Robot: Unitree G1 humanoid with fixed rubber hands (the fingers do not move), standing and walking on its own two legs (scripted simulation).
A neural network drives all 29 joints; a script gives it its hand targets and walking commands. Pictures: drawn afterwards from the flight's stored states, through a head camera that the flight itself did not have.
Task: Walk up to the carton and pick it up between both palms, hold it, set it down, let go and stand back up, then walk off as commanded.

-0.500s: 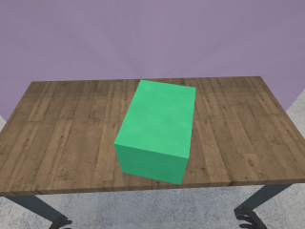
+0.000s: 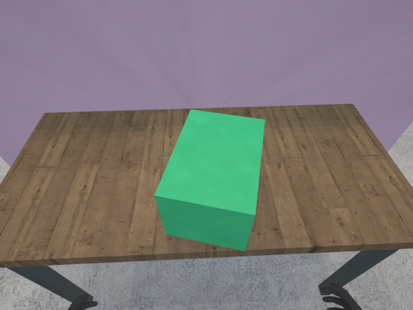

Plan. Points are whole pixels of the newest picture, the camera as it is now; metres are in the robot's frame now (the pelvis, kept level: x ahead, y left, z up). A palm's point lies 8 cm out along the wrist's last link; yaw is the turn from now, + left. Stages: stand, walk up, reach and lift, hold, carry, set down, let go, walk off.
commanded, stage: walk off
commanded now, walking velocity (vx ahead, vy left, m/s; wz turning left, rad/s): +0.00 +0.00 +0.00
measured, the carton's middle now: (216, 176) +0.42 +0.01 -0.02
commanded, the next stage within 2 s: none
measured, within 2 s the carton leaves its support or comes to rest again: neither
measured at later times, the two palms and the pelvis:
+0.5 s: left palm out of the picture +0.04 +0.28 -0.10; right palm out of the picture +0.08 -0.33 -0.12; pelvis -0.06 -0.04 -0.02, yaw +1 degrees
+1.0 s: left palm out of the picture -0.04 +0.25 -0.06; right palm out of the picture -0.10 -0.35 -0.14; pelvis -0.20 -0.06 -0.03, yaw +1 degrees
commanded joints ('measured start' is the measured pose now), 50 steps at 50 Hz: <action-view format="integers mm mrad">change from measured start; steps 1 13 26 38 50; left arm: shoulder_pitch -64 35 48 21 -134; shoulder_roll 246 270 421 318 393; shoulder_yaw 18 27 76 68 97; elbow -44 -153 -266 -318 -359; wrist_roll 96 68 108 89 113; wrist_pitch -24 29 23 23 58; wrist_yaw -5 18 34 44 46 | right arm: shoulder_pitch -59 41 39 81 305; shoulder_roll -215 -310 -252 -264 -289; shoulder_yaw -75 -147 -137 -127 -154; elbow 45 31 -20 27 53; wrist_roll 5 24 16 15 1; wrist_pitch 0 55 115 116 130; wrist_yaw -12 -20 -19 -22 29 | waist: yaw -13 -47 -34 8 -90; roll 74 91 -138 -128 -244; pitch -96 -103 -53 -100 -25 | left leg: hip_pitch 1 18 -295 -415 -45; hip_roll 77 171 -136 -185 -118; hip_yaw -89 -165 -260 -235 -65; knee -94 9 750 786 470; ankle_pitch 152 674 -430 -253 -251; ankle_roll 55 198 81 -10 54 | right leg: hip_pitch -17 -145 -201 73 -409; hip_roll -94 -7 -328 -193 -210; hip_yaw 88 25 464 319 289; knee -51 305 -55 -40 -248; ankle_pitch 219 337 336 83 -343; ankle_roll -57 -50 -200 -175 -107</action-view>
